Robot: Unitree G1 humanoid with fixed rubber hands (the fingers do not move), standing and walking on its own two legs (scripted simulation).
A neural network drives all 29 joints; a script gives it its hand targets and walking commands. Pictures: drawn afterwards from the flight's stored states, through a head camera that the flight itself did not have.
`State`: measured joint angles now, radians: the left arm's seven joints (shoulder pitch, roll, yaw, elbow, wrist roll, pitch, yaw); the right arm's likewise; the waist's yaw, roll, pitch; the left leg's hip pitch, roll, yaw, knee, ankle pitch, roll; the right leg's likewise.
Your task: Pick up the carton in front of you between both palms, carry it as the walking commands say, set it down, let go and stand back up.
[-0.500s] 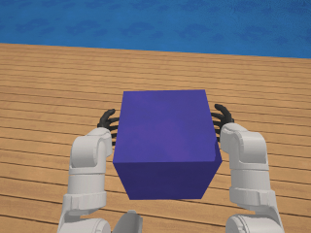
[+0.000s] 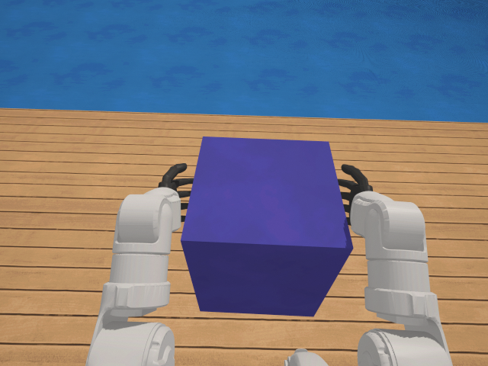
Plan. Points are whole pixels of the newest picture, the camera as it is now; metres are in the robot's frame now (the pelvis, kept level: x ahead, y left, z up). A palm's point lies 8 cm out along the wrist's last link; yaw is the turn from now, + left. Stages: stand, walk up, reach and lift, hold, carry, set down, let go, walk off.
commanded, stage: carry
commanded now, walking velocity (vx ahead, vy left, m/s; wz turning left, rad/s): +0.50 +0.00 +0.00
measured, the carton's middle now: (260, 231) +0.35 -0.02 +0.02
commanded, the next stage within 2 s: none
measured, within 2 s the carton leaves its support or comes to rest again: neither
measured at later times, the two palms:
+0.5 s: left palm (190, 126) +0.63 +0.13 +0.02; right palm (315, 117) +0.66 -0.16 +0.03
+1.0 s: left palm (195, 60) +0.96 +0.15 +0.01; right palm (292, 61) +0.96 -0.15 +0.01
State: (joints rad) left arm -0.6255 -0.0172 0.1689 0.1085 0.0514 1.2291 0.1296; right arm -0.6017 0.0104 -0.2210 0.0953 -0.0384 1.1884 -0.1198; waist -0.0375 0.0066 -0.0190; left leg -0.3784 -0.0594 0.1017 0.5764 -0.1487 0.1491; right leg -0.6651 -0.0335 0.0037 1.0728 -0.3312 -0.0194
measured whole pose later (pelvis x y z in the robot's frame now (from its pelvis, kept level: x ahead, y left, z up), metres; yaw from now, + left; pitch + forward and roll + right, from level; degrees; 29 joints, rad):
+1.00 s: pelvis +0.61 +0.01 -0.10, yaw +0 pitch +4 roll -1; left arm -0.65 0.01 0.17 0.19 0.03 1.22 0.13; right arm -0.63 0.01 -0.21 0.15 -0.06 1.20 -0.13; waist -0.02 0.01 -0.07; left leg -0.46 -0.08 0.11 0.62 -0.10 0.15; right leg -0.51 0.03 0.00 1.28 -0.48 -0.04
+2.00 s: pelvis +1.22 +0.02 -0.20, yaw +0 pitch +4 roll +0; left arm -0.66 0.03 0.18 0.15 0.00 1.17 0.13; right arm -0.66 0.03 -0.21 0.11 -0.10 1.16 -0.13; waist 0.03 -0.02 -0.09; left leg -0.52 -0.07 0.12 0.59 -0.01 0.14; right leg -0.29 0.08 -0.02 1.20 -0.55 -0.04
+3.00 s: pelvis +1.51 +0.03 -0.22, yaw +1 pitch +4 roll +0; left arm -0.63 -0.01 0.18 0.16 0.05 1.21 0.13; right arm -0.64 0.01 -0.21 0.17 -0.07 1.18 -0.13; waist 0.01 -0.01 -0.09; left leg -0.35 -0.01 0.04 0.68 -0.26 0.03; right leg -0.40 0.02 -0.08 0.59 -0.13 -0.06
